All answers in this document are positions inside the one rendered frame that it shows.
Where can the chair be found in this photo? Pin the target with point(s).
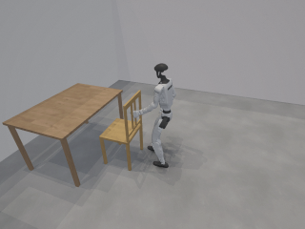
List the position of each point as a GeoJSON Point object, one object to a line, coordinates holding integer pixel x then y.
{"type": "Point", "coordinates": [122, 131]}

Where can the robot left upper arm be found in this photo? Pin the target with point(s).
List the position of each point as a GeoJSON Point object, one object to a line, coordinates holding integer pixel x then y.
{"type": "Point", "coordinates": [158, 90]}

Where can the robot left hand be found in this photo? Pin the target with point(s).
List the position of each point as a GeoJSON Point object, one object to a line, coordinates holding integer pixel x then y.
{"type": "Point", "coordinates": [135, 114]}

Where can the robot right upper arm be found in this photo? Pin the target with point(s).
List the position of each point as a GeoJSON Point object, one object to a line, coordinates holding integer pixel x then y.
{"type": "Point", "coordinates": [174, 92]}

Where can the humanoid robot torso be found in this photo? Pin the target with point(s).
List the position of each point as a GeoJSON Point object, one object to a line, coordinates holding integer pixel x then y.
{"type": "Point", "coordinates": [166, 100]}

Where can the left robot thigh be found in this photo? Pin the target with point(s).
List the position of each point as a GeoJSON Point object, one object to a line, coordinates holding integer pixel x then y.
{"type": "Point", "coordinates": [157, 129]}

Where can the left robot forearm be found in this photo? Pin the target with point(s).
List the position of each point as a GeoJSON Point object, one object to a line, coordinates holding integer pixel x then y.
{"type": "Point", "coordinates": [146, 110]}

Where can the table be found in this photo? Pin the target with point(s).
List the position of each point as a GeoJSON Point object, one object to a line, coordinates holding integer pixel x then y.
{"type": "Point", "coordinates": [62, 114]}

